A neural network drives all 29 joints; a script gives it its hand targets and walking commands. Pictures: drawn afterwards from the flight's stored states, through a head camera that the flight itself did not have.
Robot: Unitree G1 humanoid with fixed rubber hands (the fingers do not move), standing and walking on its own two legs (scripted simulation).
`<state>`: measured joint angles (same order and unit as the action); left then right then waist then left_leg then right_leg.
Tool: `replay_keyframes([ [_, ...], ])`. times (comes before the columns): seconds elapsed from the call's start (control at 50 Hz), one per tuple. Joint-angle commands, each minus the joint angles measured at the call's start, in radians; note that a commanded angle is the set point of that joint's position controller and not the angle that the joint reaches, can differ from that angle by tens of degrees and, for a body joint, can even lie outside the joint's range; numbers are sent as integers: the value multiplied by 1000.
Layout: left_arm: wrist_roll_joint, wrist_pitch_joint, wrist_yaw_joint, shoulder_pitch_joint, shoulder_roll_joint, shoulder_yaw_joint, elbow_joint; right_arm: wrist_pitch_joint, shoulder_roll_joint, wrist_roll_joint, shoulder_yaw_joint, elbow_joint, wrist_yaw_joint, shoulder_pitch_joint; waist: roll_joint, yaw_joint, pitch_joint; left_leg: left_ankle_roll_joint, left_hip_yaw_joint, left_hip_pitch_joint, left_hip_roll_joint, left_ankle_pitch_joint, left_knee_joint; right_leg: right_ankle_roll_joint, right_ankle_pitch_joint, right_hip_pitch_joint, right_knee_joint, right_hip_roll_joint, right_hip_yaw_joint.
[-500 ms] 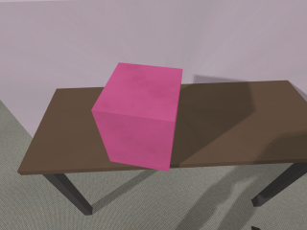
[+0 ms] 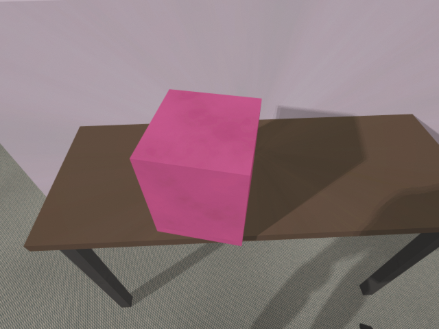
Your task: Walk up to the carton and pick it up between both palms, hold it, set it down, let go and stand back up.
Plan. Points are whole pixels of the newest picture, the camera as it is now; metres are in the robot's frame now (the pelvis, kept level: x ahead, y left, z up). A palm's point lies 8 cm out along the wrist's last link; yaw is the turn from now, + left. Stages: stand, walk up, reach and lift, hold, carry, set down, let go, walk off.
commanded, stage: walk up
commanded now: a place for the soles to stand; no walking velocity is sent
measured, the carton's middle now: (206, 169) +0.44 +0.05 +0.03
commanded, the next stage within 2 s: none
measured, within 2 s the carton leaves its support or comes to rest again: neither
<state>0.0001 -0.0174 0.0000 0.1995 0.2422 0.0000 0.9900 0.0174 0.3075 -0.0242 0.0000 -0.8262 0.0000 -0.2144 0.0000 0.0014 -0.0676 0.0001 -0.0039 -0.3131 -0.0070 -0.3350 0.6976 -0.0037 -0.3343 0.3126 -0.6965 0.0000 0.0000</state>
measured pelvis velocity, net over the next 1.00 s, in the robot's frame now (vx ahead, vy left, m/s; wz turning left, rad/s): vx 0.15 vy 0.05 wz -0.01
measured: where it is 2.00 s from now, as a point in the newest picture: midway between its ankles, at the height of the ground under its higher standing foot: outside the picture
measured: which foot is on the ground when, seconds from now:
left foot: down 0.00-0.10, up 0.12-0.32, down 0.34-0.76, up 0.78-1.00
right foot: down 0.00-0.34, up 0.36-0.72, down 0.74-1.00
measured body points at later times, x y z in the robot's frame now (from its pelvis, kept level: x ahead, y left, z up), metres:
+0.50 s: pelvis +0.06 +0.09 +0.00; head +0.10 +0.10 +0.45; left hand +0.12 +0.38 -0.14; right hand +0.14 -0.22 -0.11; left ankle +0.02 +0.19 -0.72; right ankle +0.02 -0.07 -0.68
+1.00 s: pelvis +0.15 +0.05 -0.01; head +0.21 +0.04 +0.43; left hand +0.22 +0.36 -0.12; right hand +0.24 -0.24 -0.15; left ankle +0.09 +0.20 -0.68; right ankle +0.07 -0.03 -0.72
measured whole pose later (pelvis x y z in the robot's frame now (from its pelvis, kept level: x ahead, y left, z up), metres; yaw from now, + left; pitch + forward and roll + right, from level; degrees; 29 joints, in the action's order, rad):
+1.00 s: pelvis +0.15 +0.05 -0.01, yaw -1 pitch +1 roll +3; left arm 0.00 -0.04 -0.02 0.18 0.34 0.00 0.86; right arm 0.05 0.40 0.00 0.00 -0.83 -0.01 -0.25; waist 0.00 -0.08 -0.14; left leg 0.02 0.00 -0.40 0.02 -0.55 1.04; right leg -0.06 -0.56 0.27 -0.83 0.00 0.00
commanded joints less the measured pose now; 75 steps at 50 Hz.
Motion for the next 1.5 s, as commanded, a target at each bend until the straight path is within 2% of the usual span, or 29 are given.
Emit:
replay_keyframes([
  [0.0,9,-50,-13,17,392,-102,-70,8,307,-24,-98,18,10,25,-62,-39,31,77,136,-69,-60,-205,-173,-90,-237,-69,261,-125,-197],
  [0.06,30,-64,-36,125,494,-148,-63,-19,277,-48,-117,56,21,32,79,-66,-76,35,48,-368,-26,-235,312,-262,-573,-105,493,-432,-607],
  [0.1,27,-73,-41,85,479,-152,-93,-17,296,-42,-129,50,28,-15,19,-36,-60,25,76,-342,-54,-185,327,-259,-483,-89,463,-418,-560],
  [0.22,37,-67,-18,58,463,-143,-114,5,275,-18,-123,55,44,-22,148,-28,5,35,22,-201,-49,-232,69,-225,-118,-136,302,-327,-322],
  [0.26,27,-51,-4,-39,421,-122,-128,29,253,-5,-120,-10,31,-168,132,66,74,47,-38,72,0,-72,-206,-143,134,-47,109,-229,-144],
  [0.28,19,-43,-1,-76,347,-103,-144,40,281,-11,-130,-48,17,-249,-5,99,95,56,106,217,-45,-12,-318,-68,190,77,-138,-134,-36],
  [0.3,7,-43,-1,-58,260,-74,-160,53,375,-13,-147,-60,6,-285,-276,88,84,82,423,313,-231,219,-366,-1,-47,291,-371,-27,75],
  [0.36,4,-22,-14,-70,333,-85,-145,55,432,7,-139,-25,-8,-198,-114,52,51,194,556,308,-340,484,-322,-24,-213,385,-381,-17,-28],
  [0.44,-10,-13,2,-56,319,-91,-158,66,378,19,-122,-1,-30,-194,-147,44,53,109,345,418,-246,859,-204,-38,-134,385,-346,-27,-32],
  [0.52,4,2,6,-137,315,-89,-218,63,374,27,-122,-15,-48,-265,-100,92,49,99,408,485,-263,804,-194,-38,-180,430,-275,-23,-5],
  [0.64,7,-25,5,-153,310,-94,-247,58,386,22,-114,1,-52,-198,-82,62,0,192,373,405,-278,802,-142,-66,-178,338,-57,-36,22],
  [0.68,9,-44,5,0,306,-110,-195,56,369,34,-99,35,-43,-72,-38,-45,68,144,180,210,-164,835,30,-94,71,-46,244,-23,32],
  [0.7,16,-57,-1,166,393,-140,-155,61,305,48,-84,75,-36,-27,97,-123,196,75,106,-5,-82,665,293,-140,442,-379,259,-142,-156],
  [0.72,9,-54,-10,200,442,-151,-149,67,222,59,-49,78,-38,-45,317,-120,236,13,-5,-283,46,-66,499,-217,886,-614,184,-321,-372],
  [0.76,-13,-39,-25,166,407,-135,-181,48,272,43,-52,51,-56,-43,193,-97,206,-1,19,-349,40,-305,492,-313,1108,-624,155,-391,-429],
  [0.8,-5,-29,-37,149,390,-126,-188,53,278,34,-58,56,-48,-14,180,-100,127,9,29,-402,48,-275,520,-287,1127,-536,134,-323,-323],
  [0.96,1,-16,-49,111,381,-109,-189,62,244,39,-56,82,-45,49,200,-104,40,6,-18,-338,-7,-166,135,-191,979,-416,38,-222,-221],
  [1.02,-26,-1,-42,-43,388,-97,-211,77,232,32,-70,30,-52,-77,156,15,72,29,-76,10,30,148,-126,-122,905,-161,-140,-126,-90],
  [1.04,-39,-3,-36,-106,378,-91,-230,81,269,27,-94,-1,-57,-188,71,92,134,56,-43,248,8,395,-188,-80,762,4,-315,-93,-46],
  [1.06,-45,-12,-31,-128,327,-77,-259,86,354,22,-123,-10,-66,-270,-105,151,219,140,200,492,-145,726,-176,-14,396,213,-562,-26,10],
  [1.08,-45,-5,-34,-79,264,-62,-251,83,393,20,-128,0,-75,-261,-201,112,260,241,472,616,-327,1113,-120,1,-257,394,-629,85,-29],
  [1.12,-32,12,-42,-112,329,-73,-226,76,380,43,-112,18,-82,-170,-104,104,183,376,557,493,-408,1055,-126,11,-305,410,-653,12,-104],
  [1.3,-19,-5,-16,-149,306,-95,-266,35,370,20,-90,30,-82,-30,-216,55,38,202,286,258,-231,844,-27,-12,-167,281,-83,-35,-15],
  [1.34,-19,-21,-26,-2,321,-109,-191,15,353,37,-82,63,-70,95,-112,-44,121,99,115,109,-110,644,184,-10,271,-34,229,-24,22],
  [1.36,-12,-24,-34,101,412,-145,-145,9,296,53,-68,80,-61,111,54,-99,223,30,67,-114,-36,337,413,-17,627,-318,174,-114,-113],
  [1.38,-6,-23,-41,136,459,-156,-154,2,229,58,-46,98,-65,86,243,-95,240,7,62,-364,95,-317,573,-82,920,-465,151,-291,-366],
  [1.4,-6,-15,-44,81,443,-137,-174,-18,223,46,-46,65,-81,12,128,-43,251,21,140,-349,85,-392,544,-143,1000,-452,145,-377,-413],
  [1.44,-10,-7,-56,73,463,-146,-197,-31,279,41,-70,65,-81,36,117,-70,216,25,166,-372,85,-374,657,-227,1119,-406,127,-416,-481],
  [1.48,-15,-6,-71,36,403,-135,-212,-37,272,40,-70,57,-70,21,122,-41,159,23,174,-401,79,-286,662,-137,1054,-400,115,-327,-345],
])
